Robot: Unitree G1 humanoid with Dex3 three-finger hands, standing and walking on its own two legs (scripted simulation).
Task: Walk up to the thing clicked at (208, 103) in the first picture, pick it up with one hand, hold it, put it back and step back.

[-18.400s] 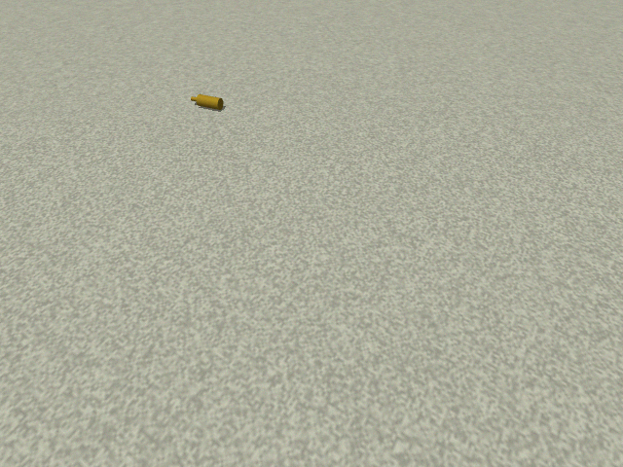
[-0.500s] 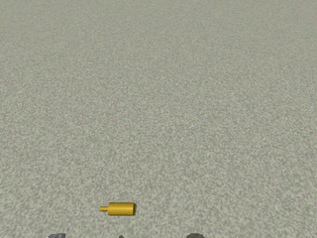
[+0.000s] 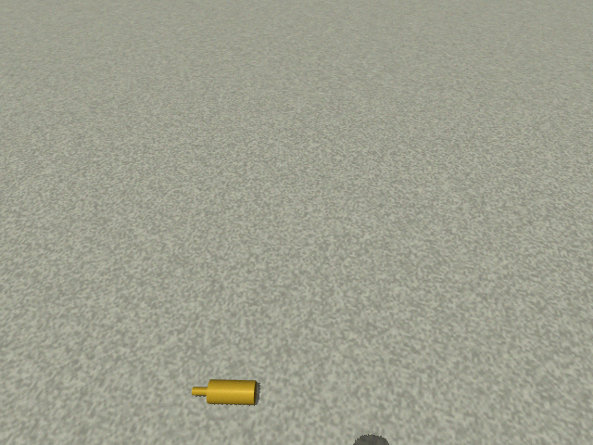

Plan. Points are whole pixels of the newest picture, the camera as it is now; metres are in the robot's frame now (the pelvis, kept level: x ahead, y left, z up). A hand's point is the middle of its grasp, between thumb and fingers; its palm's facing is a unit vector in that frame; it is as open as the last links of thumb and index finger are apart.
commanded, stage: walk up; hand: left
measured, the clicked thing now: (224, 391) +0.40 +0.25 -0.75
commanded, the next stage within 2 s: stand in 0.14 s
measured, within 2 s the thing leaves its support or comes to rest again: neither
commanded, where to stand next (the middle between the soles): +0.01 +0.00 m, yaw -1 degrees
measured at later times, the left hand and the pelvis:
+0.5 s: hand out of the picture +0.08 +0.25 -0.15, palm faces -0.03 -0.94 -0.34, open 7.4 cm; pelvis +0.00 +0.00 +0.00, yaw +0 degrees
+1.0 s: hand out of the picture +0.07 +0.25 -0.15, palm faces -0.04 -0.94 -0.34, open 7.4 cm; pelvis +0.00 -0.01 +0.00, yaw -1 degrees
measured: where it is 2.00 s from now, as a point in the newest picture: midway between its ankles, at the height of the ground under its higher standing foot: outside the picture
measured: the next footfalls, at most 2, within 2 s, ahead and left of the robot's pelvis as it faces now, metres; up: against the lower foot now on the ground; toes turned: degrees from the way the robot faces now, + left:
none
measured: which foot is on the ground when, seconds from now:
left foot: down 0.00-1.00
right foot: down 0.00-1.00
